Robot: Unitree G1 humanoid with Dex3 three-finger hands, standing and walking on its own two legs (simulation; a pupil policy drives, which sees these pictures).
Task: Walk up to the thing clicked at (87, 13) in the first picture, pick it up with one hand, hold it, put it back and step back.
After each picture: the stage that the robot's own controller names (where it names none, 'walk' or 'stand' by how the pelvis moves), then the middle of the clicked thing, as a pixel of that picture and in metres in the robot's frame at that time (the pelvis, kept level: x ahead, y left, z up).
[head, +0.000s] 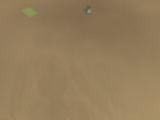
stand; (88, 10) +2.13 -0.19 -0.72
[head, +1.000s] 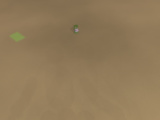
walk; (76, 29) +1.99 +0.13 -0.70
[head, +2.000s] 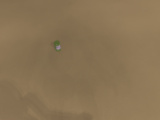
walk; (57, 46) +1.36 +0.35 -0.72
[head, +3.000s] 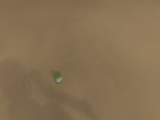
walk; (57, 77) +0.92 +0.25 -0.72
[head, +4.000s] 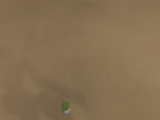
walk; (65, 108) +0.60 +0.13 -0.71
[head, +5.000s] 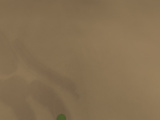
stand; out of the picture +0.45 +0.09 -0.70
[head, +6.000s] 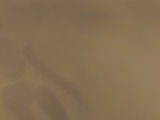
stand; out of the picture +0.41 +0.09 -0.72
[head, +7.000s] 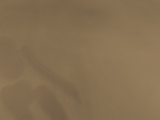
stand; out of the picture +0.41 +0.11 -0.72
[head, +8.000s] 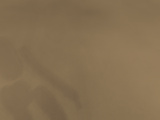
stand; out of the picture +0.42 +0.11 -0.72
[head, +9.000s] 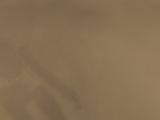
stand; out of the picture +0.41 +0.11 -0.73
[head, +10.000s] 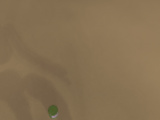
go down; (53, 112) +0.43 +0.12 -0.67
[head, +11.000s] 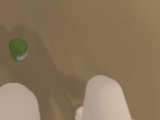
go down; (18, 50) +0.48 +0.17 -0.28
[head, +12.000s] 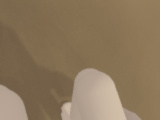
close in; out of the picture +0.47 +0.20 -0.24
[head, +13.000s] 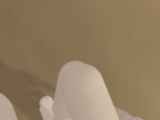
close; out of the picture +0.47 +0.22 -0.23
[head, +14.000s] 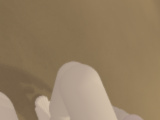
close; out of the picture +0.48 +0.23 -0.23
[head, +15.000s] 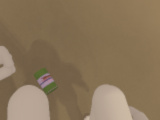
lift; (45, 81) +0.40 +0.11 -0.34
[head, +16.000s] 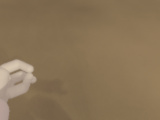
go down; out of the picture +0.32 +0.08 -0.68
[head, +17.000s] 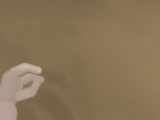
hold; out of the picture +0.31 +0.13 -0.70
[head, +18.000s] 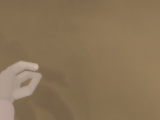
stand; out of the picture +0.29 +0.14 -0.70
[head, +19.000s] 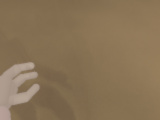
stand; out of the picture +0.28 +0.16 -0.68
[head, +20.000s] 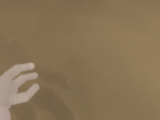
stand; out of the picture +0.27 +0.17 -0.69
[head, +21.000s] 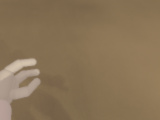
stand; out of the picture +0.26 +0.18 -0.71
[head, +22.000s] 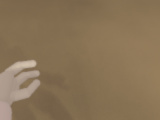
stand; out of the picture +0.27 +0.19 -0.71
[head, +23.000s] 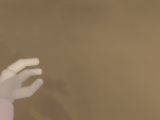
stand; out of the picture +0.26 +0.19 -0.70
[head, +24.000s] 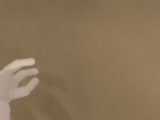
stand; out of the picture +0.26 +0.19 -0.70
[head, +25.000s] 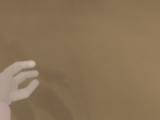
stand; out of the picture +0.27 +0.19 -0.70
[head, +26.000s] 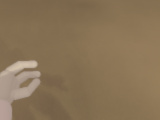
stand; out of the picture +0.27 +0.18 -0.71
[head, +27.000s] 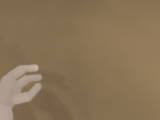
stand; out of the picture +0.27 +0.17 -0.70
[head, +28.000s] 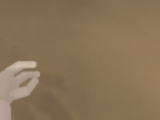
close; out of the picture +0.27 +0.17 -0.70
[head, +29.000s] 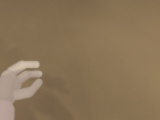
stand; out of the picture +0.28 +0.16 -0.69
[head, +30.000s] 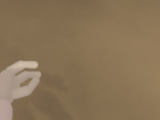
close; out of the picture +0.28 +0.15 -0.70
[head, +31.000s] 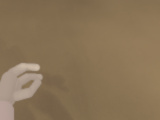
close; out of the picture +0.29 +0.14 -0.70
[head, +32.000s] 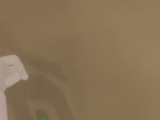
crouch; out of the picture +0.31 +0.13 -0.65
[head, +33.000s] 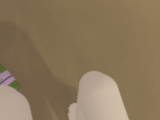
lower; (4, 81) +0.36 +0.17 -0.28
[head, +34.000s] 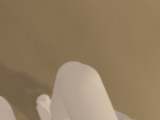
lower; out of the picture +0.36 +0.19 -0.26
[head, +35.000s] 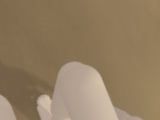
lower; out of the picture +0.37 +0.18 -0.26
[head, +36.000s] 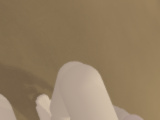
lower; out of the picture +0.39 +0.17 -0.26
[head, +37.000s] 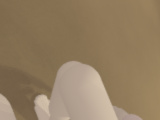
lower; out of the picture +0.40 +0.16 -0.26
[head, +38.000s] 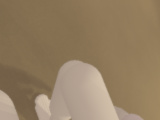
withdraw; out of the picture +0.42 +0.14 -0.25
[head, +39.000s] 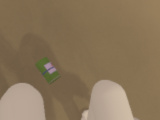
walk; (48, 70) +0.43 +0.08 -0.32
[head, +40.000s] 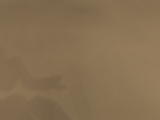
stand; out of the picture +0.35 +0.01 -0.68
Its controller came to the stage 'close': yes
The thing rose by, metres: 0.01
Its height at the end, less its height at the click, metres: -0.02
